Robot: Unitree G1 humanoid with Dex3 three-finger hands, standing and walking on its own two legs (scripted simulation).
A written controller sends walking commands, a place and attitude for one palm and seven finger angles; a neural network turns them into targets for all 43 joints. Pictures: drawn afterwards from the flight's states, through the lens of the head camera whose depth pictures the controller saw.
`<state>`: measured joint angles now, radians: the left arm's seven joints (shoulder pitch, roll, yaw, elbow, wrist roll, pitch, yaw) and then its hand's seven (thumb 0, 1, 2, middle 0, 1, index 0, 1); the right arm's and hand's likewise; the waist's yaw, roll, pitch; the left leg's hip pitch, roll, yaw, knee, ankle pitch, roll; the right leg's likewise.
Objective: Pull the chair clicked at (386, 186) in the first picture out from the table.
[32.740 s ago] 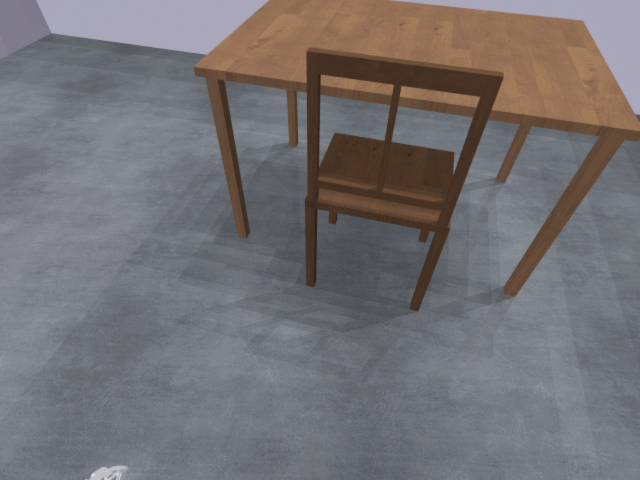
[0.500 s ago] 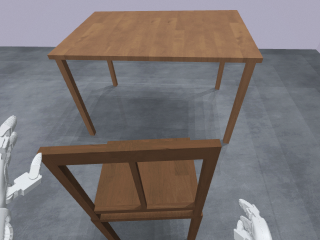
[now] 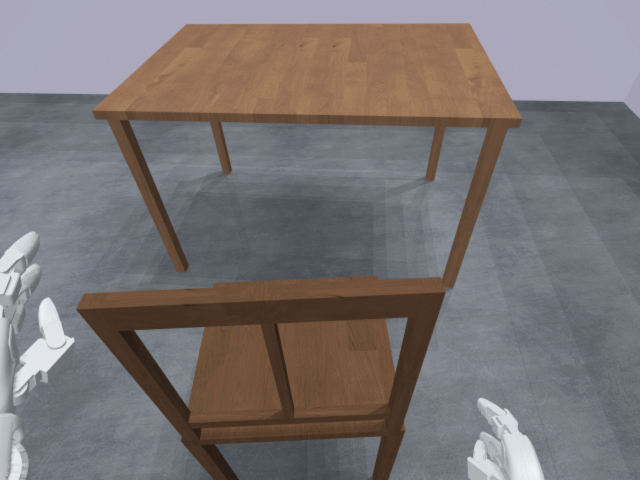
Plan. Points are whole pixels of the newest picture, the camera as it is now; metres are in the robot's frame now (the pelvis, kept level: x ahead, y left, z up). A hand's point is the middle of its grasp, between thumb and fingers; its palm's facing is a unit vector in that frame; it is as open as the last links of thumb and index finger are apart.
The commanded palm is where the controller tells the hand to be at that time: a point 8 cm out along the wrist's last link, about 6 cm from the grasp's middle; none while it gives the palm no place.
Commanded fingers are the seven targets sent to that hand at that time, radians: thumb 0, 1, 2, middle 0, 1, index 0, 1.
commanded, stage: step back with the hand held close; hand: left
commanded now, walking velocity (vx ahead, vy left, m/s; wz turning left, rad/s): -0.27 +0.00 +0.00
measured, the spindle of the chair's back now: (280, 373) +0.29 +0.11 -0.08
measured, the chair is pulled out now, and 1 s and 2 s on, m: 0.58 0.58 0.58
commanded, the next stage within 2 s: stop stepping back and stand still in 1.48 s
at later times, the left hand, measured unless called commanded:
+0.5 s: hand (36, 387) +0.15 +0.27 +0.16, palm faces +0.43 -0.75 -0.50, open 7.4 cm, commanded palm +0.09 +0.30 +0.18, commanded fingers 0.00 0.90 0.90 -0.20 -0.30 -0.20 -0.30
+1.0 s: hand out of the picture +0.09 +0.27 +0.16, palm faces +0.47 -0.71 -0.51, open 7.4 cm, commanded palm +0.03 +0.30 +0.18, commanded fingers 0.00 0.90 0.90 -0.20 -0.30 -0.20 -0.30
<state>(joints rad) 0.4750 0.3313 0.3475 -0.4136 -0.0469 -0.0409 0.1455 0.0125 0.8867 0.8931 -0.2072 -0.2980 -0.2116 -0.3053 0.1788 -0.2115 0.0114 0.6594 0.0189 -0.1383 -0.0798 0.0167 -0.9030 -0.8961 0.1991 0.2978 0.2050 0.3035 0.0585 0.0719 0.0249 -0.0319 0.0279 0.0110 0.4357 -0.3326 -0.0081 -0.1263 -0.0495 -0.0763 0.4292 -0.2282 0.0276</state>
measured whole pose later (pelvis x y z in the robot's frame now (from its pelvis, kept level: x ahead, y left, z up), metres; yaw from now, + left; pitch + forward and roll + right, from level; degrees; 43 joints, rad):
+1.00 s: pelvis -0.10 +0.00 -0.02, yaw +1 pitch +0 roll +0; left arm 0.54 0.44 0.48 -0.53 -0.01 -0.21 0.17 0.01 0.89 0.89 -0.21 -0.30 -0.21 -0.31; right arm 0.22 -0.18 -0.01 0.61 0.01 -0.13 -0.10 0.02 -0.90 -0.90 0.20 0.30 0.21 0.30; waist 0.00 -0.01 0.04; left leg -0.38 0.01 -0.02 0.65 -0.26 0.00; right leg -0.41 -0.04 -0.03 0.60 -0.18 0.02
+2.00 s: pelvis -0.26 -0.04 +0.00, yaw +2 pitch -2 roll -1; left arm 0.54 0.39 0.41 -0.48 -0.02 -0.19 0.17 0.01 0.88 0.89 -0.21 -0.30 -0.21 -0.31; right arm 0.28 -0.18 0.01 0.64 0.03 -0.14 -0.09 0.02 -0.90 -0.90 0.20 0.30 0.20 0.30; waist 0.00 -0.02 -0.04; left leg -0.26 0.02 -0.01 0.54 -0.32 0.01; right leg -0.26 -0.01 -0.06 0.50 -0.29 0.00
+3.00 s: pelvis -0.28 -0.04 +0.00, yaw +3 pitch -1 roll -1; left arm 0.36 0.21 0.01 0.98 0.01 0.04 0.02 -0.02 0.94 0.89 -0.20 -0.30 -0.20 -0.30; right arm 0.34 -0.17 -0.01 0.98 -0.01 0.02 -0.02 0.01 -0.91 -0.90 0.20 0.30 0.20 0.30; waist -0.01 0.02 0.06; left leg -0.26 0.00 0.01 0.48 -0.20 0.01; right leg -0.16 -0.02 -0.08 0.45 -0.27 0.00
